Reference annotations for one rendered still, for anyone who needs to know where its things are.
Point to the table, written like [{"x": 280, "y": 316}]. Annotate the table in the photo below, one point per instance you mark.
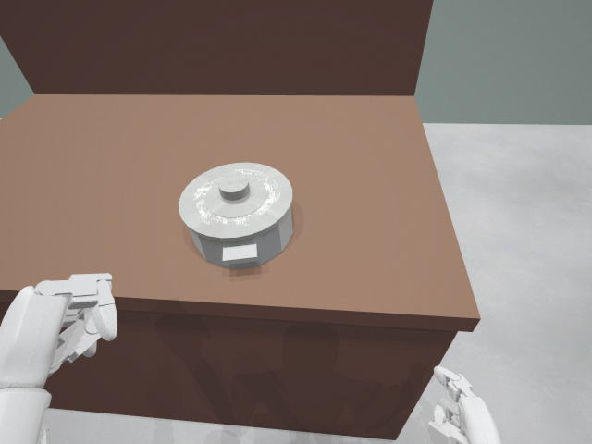
[{"x": 134, "y": 99}]

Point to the left robot hand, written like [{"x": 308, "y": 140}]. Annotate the left robot hand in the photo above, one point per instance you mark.
[{"x": 30, "y": 329}]

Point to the lid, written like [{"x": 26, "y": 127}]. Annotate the lid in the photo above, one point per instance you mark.
[{"x": 207, "y": 214}]

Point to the pot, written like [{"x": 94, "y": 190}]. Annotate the pot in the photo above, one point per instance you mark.
[{"x": 246, "y": 253}]

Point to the knob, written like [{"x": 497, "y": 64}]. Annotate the knob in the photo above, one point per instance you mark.
[{"x": 233, "y": 187}]

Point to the right robot hand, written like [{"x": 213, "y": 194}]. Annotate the right robot hand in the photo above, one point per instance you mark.
[{"x": 469, "y": 423}]

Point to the robot left forearm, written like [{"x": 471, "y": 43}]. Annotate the robot left forearm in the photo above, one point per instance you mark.
[{"x": 21, "y": 416}]

